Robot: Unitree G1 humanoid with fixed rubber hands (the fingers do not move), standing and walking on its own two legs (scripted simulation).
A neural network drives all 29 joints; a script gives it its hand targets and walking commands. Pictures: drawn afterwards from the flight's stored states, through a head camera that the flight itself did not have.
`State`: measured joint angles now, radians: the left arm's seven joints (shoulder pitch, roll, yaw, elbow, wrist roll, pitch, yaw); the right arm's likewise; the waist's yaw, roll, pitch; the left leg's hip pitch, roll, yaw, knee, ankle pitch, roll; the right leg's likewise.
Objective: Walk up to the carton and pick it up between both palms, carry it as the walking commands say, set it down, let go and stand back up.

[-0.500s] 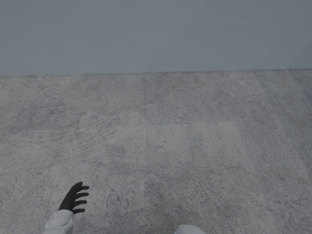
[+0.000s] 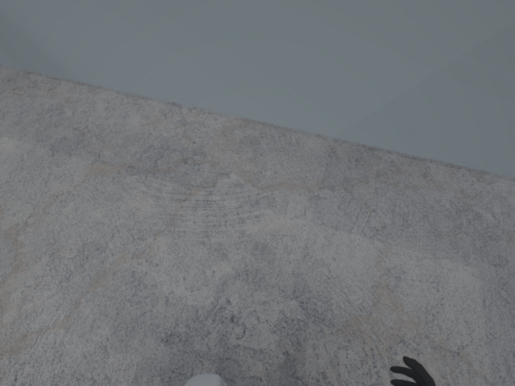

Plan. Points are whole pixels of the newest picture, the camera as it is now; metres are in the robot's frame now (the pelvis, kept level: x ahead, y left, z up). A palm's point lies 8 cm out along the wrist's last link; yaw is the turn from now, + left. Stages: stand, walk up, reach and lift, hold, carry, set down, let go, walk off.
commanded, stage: walk up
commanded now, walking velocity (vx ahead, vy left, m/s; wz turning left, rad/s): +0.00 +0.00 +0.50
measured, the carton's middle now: out of the picture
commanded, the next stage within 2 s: none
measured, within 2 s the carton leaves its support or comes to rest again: neither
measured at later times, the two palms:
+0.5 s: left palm out of the picture +0.09 +0.31 -0.11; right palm out of the picture +0.10 -0.23 -0.10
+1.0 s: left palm out of the picture -0.05 +0.24 -0.10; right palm (387, 330) +0.23 -0.21 -0.13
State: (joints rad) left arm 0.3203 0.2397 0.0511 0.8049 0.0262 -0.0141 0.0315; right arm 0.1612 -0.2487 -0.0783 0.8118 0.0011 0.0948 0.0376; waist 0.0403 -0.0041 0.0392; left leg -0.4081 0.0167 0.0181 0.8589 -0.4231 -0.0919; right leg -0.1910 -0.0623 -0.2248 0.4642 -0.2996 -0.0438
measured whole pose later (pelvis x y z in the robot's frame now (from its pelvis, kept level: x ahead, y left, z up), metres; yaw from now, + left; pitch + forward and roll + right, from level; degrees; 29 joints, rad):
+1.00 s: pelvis +0.02 -0.03 +0.00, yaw +29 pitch +0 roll +2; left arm 0.28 0.23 0.04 0.76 0.04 0.01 0.03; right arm 0.19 -0.28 -0.08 0.82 -0.03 0.08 0.04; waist 0.02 0.02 0.07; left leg -0.44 0.05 0.02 0.96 -0.36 -0.11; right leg -0.17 -0.07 -0.18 0.47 -0.29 -0.03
